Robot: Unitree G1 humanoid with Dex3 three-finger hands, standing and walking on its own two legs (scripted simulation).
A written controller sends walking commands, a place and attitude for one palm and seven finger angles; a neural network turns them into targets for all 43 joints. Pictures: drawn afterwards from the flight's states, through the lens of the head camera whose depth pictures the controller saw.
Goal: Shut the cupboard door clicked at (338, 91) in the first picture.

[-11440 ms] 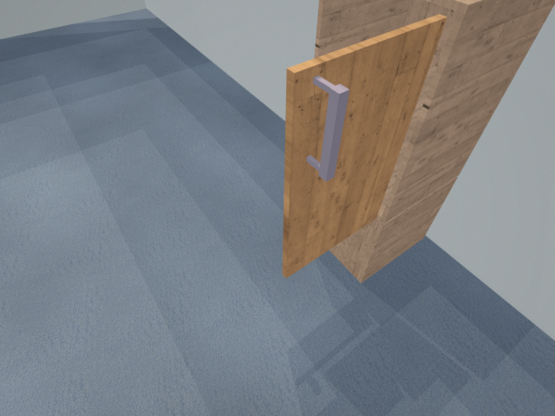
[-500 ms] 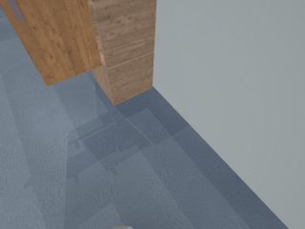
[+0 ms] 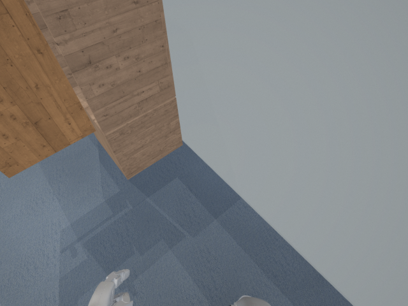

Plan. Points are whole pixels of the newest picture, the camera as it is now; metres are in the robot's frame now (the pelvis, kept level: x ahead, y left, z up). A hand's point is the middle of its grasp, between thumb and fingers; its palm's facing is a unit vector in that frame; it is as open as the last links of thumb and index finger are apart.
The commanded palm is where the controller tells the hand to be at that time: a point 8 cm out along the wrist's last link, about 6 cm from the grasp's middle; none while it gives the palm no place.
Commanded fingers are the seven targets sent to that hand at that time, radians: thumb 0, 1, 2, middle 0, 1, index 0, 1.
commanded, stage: walk to a spot facing it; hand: left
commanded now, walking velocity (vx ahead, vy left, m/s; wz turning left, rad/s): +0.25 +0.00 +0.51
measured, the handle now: out of the picture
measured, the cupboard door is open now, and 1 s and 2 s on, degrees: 91 91 91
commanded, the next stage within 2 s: turn to face it in 0.10 s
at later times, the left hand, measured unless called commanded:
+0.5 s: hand out of the picture +0.12 +0.23 -0.19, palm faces +0.30 -0.94 -0.18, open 7.3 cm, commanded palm none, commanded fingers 0.00 0.90 0.90 -0.20 -0.30 -0.20 -0.30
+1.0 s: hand (103, 249) +0.26 +0.25 -0.14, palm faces +0.45 -0.85 -0.28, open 7.4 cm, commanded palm none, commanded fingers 0.00 0.90 0.90 -0.20 -0.30 -0.20 -0.30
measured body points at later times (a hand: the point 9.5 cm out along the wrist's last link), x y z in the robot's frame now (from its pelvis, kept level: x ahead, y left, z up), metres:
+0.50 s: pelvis +0.17 +0.05 +0.00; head +0.20 +0.08 +0.44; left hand +0.10 +0.28 -0.17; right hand +0.35 -0.17 -0.13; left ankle +0.22 +0.13 -0.72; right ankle +0.10 -0.10 -0.64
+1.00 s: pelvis +0.23 +0.01 +0.01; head +0.28 +0.01 +0.45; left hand +0.24 +0.29 -0.11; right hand +0.37 -0.21 -0.15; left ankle +0.22 +0.13 -0.72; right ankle +0.27 -0.10 -0.73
